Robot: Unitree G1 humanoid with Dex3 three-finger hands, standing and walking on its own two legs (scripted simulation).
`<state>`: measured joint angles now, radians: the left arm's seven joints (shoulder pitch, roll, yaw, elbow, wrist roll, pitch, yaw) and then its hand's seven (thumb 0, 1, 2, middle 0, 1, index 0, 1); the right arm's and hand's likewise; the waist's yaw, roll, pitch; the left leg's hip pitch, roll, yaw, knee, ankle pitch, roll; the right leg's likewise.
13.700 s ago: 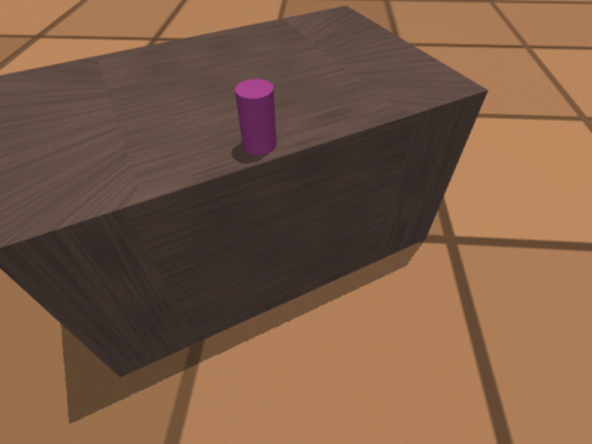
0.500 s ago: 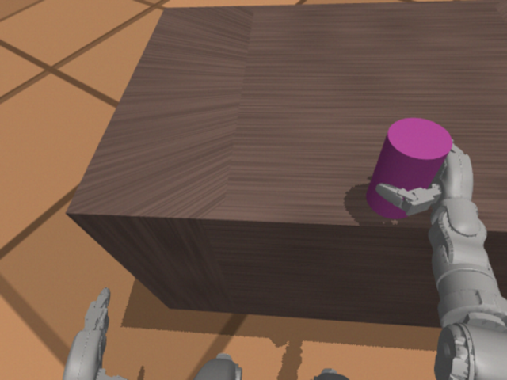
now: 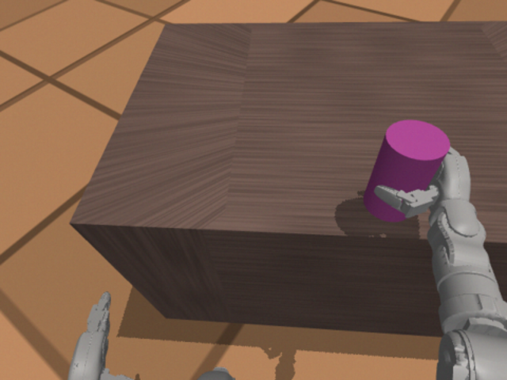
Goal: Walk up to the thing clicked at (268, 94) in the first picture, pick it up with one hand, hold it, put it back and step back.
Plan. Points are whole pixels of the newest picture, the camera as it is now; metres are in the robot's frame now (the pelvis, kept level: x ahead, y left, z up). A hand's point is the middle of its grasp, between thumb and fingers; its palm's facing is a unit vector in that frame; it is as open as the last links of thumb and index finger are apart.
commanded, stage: settle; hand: right
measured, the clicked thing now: (400, 174) +0.43 -0.19 +0.07
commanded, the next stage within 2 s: lift in 0.02 s
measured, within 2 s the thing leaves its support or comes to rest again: neither
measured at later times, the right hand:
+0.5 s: hand (416, 169) +0.40 -0.19 +0.12, palm faces +0.16 +0.99 -0.02, open 11.4 cm
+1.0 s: hand (436, 156) +0.36 -0.18 +0.19, palm faces +0.15 +0.99 -0.03, open 11.4 cm
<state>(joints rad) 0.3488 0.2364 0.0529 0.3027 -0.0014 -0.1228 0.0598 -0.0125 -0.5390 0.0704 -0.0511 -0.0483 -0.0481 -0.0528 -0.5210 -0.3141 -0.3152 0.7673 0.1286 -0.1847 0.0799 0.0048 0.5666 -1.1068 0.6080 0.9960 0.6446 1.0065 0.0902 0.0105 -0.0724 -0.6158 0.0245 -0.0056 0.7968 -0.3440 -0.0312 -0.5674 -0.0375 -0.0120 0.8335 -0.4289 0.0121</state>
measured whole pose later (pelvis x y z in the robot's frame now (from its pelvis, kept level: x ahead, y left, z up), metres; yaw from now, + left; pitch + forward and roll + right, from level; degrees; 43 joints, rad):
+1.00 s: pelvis +0.00 +0.00 +0.03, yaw -1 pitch +0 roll +0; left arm 0.29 0.23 0.07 0.51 -0.01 -0.17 0.12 -0.01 -0.53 0.05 -0.04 -0.05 -0.05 -0.05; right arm -0.31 -0.26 -0.22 0.18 0.20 0.22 0.02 0.00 0.58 -1.12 0.61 1.00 0.65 1.01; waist 0.01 -0.05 -0.04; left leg -0.32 0.03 0.00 0.59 -0.27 -0.03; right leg -0.26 -0.03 -0.01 0.60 -0.34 0.02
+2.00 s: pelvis +0.00 +0.00 +0.03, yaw -2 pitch -3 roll +0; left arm 0.23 0.23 0.10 0.64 -0.02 -0.26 0.12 -0.01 -0.53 0.06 -0.05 -0.05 -0.05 -0.05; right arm -0.24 -0.27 -0.24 -0.17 0.24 0.55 0.03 0.00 0.58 -1.13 0.61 1.00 0.65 1.01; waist 0.00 -0.07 -0.05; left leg -0.26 0.04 0.02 0.57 -0.26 -0.03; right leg -0.21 -0.02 0.01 0.58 -0.33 0.02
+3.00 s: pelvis -0.02 +0.01 +0.03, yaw -2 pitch -4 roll +0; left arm 0.23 0.23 0.10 0.66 -0.01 -0.29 0.12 -0.01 -0.53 0.06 -0.05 -0.05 -0.05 -0.05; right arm -0.22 -0.27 -0.25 -0.22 0.25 0.60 0.02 0.00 0.58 -1.13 0.61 1.00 0.65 1.01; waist 0.00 -0.08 -0.06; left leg -0.26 0.04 0.02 0.58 -0.25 -0.03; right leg -0.23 -0.02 0.01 0.60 -0.32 0.02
